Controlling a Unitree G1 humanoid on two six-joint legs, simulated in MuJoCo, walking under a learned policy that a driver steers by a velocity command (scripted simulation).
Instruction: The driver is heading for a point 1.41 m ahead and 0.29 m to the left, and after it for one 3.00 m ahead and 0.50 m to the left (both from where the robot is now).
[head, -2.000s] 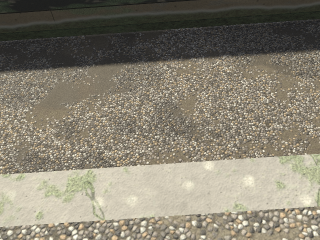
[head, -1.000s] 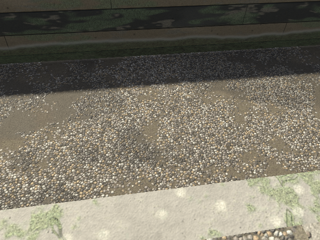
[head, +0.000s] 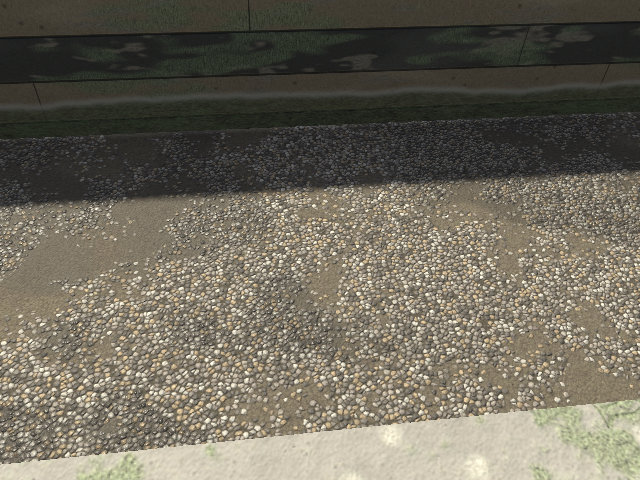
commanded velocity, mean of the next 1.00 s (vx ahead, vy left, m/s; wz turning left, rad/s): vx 0.42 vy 0.00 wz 0.00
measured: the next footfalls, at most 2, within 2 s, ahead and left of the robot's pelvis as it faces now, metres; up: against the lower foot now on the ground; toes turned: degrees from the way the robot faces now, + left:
right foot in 0.02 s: +0.00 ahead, -0.15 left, +0.00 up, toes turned +0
left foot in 0.54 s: +0.30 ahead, +0.11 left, +0.00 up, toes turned +2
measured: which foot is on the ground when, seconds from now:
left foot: down 0.00-0.20, up 0.22-0.52, down 0.54-1.00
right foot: up 0.00-0.00, down 0.02-0.54, up 0.56-1.00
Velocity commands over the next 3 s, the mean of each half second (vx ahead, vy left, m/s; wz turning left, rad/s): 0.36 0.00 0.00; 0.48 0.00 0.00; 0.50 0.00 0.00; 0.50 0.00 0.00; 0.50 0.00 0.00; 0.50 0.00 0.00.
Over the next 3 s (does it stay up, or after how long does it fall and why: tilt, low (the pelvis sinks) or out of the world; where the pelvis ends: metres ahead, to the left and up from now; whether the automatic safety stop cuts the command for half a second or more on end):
stays up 0.45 0.00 0.00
